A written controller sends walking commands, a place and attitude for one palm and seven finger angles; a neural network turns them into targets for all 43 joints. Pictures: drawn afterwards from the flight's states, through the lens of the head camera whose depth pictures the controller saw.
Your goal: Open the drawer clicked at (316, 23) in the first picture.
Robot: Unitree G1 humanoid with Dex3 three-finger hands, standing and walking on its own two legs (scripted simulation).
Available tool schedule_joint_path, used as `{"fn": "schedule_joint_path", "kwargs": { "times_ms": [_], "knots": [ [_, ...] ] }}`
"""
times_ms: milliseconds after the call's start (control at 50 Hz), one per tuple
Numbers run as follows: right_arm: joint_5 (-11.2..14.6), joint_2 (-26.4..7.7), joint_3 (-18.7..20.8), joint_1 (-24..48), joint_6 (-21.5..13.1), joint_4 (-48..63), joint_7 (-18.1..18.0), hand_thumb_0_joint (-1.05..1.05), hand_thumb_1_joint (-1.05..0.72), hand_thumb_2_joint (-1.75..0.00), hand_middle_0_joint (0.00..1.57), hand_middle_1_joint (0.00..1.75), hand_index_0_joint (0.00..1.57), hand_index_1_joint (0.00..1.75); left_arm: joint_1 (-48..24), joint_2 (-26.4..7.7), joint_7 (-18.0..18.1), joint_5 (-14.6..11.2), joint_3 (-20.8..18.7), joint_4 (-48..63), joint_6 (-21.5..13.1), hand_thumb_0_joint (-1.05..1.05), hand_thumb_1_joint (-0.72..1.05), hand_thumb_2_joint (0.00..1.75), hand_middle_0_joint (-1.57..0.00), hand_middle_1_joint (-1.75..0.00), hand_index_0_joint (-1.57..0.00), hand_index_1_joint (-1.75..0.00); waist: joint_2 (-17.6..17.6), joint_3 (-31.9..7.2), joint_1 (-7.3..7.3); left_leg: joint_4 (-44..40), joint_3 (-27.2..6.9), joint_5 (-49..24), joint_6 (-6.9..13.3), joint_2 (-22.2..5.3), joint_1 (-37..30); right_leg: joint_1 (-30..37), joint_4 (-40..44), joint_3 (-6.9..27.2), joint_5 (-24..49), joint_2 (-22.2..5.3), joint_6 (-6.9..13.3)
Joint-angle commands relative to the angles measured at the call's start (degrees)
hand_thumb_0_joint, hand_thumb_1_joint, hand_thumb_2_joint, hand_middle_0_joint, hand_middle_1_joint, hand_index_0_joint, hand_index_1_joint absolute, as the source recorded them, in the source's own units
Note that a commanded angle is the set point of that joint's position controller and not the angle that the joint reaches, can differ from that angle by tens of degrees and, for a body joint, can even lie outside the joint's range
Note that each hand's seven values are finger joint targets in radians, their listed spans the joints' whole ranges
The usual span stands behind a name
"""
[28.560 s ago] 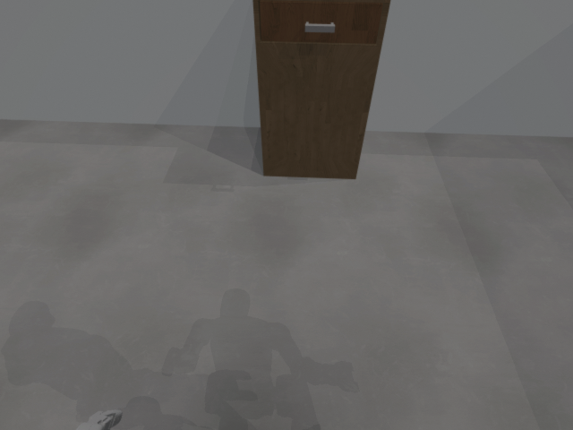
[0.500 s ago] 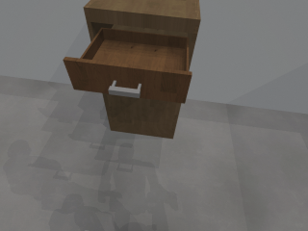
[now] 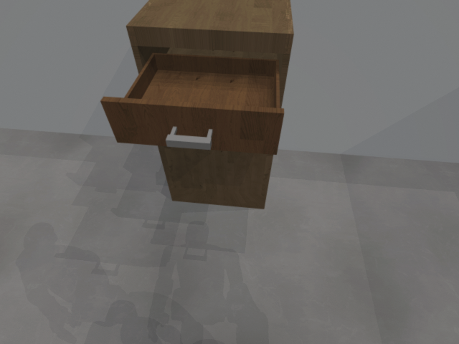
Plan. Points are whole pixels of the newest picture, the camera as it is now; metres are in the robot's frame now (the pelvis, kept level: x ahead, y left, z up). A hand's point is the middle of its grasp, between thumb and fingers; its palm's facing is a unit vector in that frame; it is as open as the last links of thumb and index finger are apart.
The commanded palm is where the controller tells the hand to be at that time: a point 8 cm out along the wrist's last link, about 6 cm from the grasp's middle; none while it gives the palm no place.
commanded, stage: let the arm hang, fingers relaxed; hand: left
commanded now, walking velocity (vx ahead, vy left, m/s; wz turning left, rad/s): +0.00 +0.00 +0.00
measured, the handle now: (190, 136) +0.59 +0.13 +0.00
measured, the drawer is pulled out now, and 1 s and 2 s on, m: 0.30 0.30 0.30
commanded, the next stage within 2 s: look to check the result in 0.26 s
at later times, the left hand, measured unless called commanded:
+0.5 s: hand out of the picture -0.01 +0.17 -0.18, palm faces +0.04 -0.98 -0.20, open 7.4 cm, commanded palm none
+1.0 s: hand out of the picture +0.03 +0.16 -0.18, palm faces +0.03 -0.98 -0.19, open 7.4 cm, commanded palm none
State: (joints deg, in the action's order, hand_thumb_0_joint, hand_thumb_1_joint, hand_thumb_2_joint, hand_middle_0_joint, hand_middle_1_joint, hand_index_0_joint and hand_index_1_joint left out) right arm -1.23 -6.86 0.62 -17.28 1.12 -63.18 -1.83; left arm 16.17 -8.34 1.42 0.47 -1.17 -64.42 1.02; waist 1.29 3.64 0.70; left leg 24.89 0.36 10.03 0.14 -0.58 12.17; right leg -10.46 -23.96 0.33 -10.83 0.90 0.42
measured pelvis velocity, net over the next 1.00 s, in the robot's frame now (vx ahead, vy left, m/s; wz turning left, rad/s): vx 0.02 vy -0.01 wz -0.01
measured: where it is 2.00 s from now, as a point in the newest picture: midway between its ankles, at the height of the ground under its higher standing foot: outside the picture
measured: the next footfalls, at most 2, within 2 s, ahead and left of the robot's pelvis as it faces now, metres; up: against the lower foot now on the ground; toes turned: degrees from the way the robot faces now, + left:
none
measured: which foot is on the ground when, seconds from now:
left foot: down 0.00-1.00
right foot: down 0.00-1.00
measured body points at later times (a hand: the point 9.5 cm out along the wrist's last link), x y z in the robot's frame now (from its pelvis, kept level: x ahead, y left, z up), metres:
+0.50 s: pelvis +0.00 +0.00 +0.00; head +0.02 +0.00 +0.45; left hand -0.01 +0.22 -0.16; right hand -0.02 -0.21 -0.17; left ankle +0.04 +0.12 -0.74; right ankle +0.03 -0.12 -0.74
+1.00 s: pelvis +0.02 -0.01 +0.00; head +0.04 -0.01 +0.45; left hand +0.03 +0.22 -0.16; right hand +0.01 -0.22 -0.16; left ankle +0.04 +0.12 -0.74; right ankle +0.03 -0.12 -0.74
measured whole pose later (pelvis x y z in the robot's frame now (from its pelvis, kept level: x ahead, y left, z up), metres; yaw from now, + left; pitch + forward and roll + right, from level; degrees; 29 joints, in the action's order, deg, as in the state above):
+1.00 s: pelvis +0.02 -0.01 +0.00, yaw -1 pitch -2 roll +0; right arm -1.1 -7.1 1.5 -15.5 0.3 -63.6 -2.3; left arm 13.8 -7.9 1.8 0.5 -1.9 -64.5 0.2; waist 0.8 4.4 1.0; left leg 24.7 0.7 11.2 -0.4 -1.1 11.8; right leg -10.5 -24.3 0.7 -12.1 1.4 0.9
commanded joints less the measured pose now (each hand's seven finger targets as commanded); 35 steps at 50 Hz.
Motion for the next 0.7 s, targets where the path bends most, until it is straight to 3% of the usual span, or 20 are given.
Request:
{"fn": "schedule_joint_path", "kwargs": {
  "times_ms": [0,100,260,420,600,680],
  "knots": [
    [0.2,-5.4,1.3,-4.2,-0.6,1.2,-0.6,0.0,-0.9,-0.9,0.2,0.3,0.2,0.3,3.0,-6.0,0.5,0.3,-1.4,1.1,-0.9,0.0,0.9,0.9,-0.2,-0.3,-0.2,-0.3,-0.6,2.8,-0.19,-6.1,-4.4,7.2,1.4,-4.1,1.1,-5.1,6.3,4.5,-8.1,-4.4,2.2],
    [0.2,-4.6,1.5,-4.4,-0.9,1.0,-0.7,0.0,-0.9,-0.9,0.2,0.3,0.2,0.3,3.2,-5.3,0.5,0.3,-1.5,1.0,-1.0,0.0,0.9,0.9,-0.2,-0.3,-0.2,-0.3,1.2,3.1,-0.32,-6.7,-4.9,8.1,1.5,-4.3,2.0,-4.9,5.3,4.2,-6.7,-4.2,2.2],
    [0.1,-4.4,1.7,-5.1,-0.9,1.1,-0.8,0.0,-0.9,-0.9,0.2,0.3,0.2,0.3,3.2,-4.6,0.6,0.4,-1.6,1.1,-1.0,0.0,0.9,0.9,-0.2,-0.3,-0.2,-0.3,0.7,3.2,-0.18,-7.3,-5.6,9.5,1.7,-4.7,2.6,-5.1,4.8,4.0,-6.6,-3.9,2.0],
    [0.4,-4.7,1.9,-4.7,-1.1,1.3,-0.8,0.0,-0.9,-0.9,0.2,0.3,0.2,0.3,3.6,-4.8,0.7,0.4,-1.6,1.0,-1.4,0.0,0.9,0.9,-0.2,-0.3,-0.2,-0.3,-0.9,0.8,-0.14,-5.7,-4.8,5.0,1.7,-4.7,-0.5,-4.8,4.8,4.5,-4.3,-4.3,2.1],
    [0.3,-4.8,1.8,-3.7,-0.9,1.0,-0.7,0.0,-0.9,-0.9,0.2,0.3,0.2,0.3,2.8,-5.0,0.7,0.3,-1.6,0.7,-1.3,0.0,0.9,0.9,-0.2,-0.3,-0.2,-0.3,-0.6,2.4,0.08,-5.5,-4.3,5.2,1.4,-4.5,-0.3,-5.8,5.6,4.9,-5.8,-4.6,2.1],
    [0.3,-4.8,1.8,-3.5,-1.0,1.0,-0.7,0.0,-0.9,-0.9,0.2,0.3,0.2,0.3,2.6,-5.4,0.7,0.3,-1.6,0.9,-1.4,0.0,0.9,0.9,-0.2,-0.3,-0.2,-0.3,-2.0,1.5,0.14,-4.4,-3.7,2.4,1.3,-4.4,-1.4,-5.3,5.8,5.3,-4.4,-4.9,2.2]
  ]
}}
